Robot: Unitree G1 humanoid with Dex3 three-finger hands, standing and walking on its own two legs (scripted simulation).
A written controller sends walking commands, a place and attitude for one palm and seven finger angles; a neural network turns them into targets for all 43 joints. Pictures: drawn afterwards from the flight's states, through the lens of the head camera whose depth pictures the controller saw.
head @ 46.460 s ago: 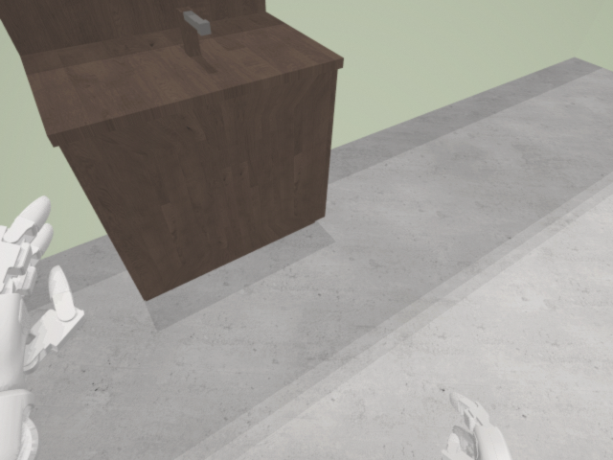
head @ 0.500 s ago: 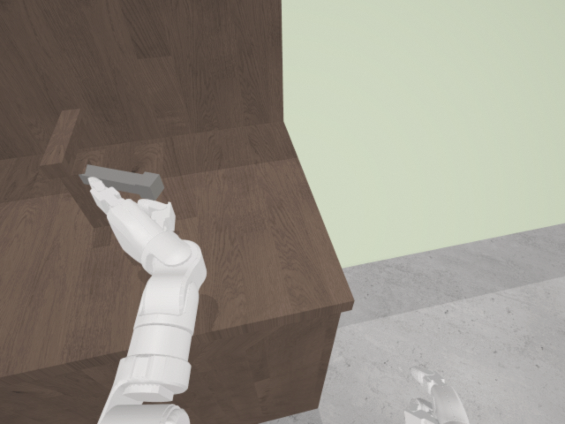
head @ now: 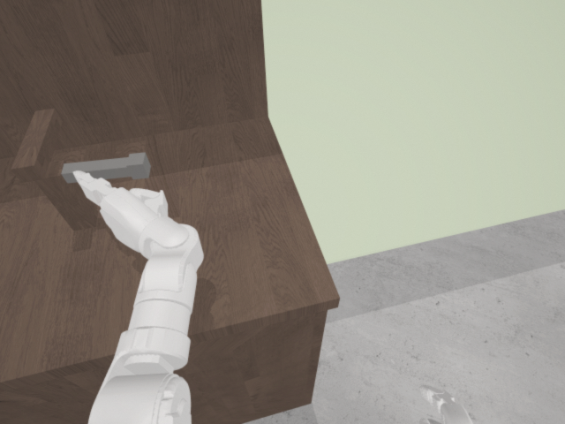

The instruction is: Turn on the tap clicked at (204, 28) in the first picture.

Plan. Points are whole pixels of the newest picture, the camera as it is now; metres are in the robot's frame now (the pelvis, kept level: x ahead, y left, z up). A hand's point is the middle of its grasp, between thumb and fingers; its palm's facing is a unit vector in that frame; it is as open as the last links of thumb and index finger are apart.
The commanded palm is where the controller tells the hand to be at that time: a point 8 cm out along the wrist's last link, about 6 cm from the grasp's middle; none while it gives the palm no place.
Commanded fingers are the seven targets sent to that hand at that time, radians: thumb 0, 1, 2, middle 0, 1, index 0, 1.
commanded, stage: push the lever round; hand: left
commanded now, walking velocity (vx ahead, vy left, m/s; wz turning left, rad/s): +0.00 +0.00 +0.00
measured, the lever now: (139, 165) +0.44 +0.26 +0.13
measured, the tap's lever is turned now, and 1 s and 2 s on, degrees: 84 86 86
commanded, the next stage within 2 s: lift the hand up off the lever in 0.48 s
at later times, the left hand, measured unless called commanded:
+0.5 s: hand (164, 194) +0.40 +0.22 +0.11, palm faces +0.86 -0.50 -0.09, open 8.5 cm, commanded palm +0.37 +0.23 +0.12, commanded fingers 0.00 0.90 0.90 -0.15 -0.15 -0.15 -0.15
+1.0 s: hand (164, 192) +0.40 +0.21 +0.12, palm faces +0.86 -0.50 -0.08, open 8.5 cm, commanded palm +0.37 +0.23 +0.14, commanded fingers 0.00 0.90 0.90 -0.15 -0.15 -0.15 -0.15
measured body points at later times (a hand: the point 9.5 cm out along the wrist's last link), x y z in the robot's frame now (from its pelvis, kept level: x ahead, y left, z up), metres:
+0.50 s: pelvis -0.01 +0.00 +0.00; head +0.01 -0.01 +0.45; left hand +0.35 +0.24 +0.12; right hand +0.14 -0.23 -0.13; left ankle -0.02 +0.14 -0.73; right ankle +0.01 -0.08 -0.73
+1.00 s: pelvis -0.01 -0.01 +0.00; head +0.01 -0.02 +0.45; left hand +0.35 +0.24 +0.12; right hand +0.13 -0.26 -0.13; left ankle -0.02 +0.14 -0.73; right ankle +0.01 -0.08 -0.73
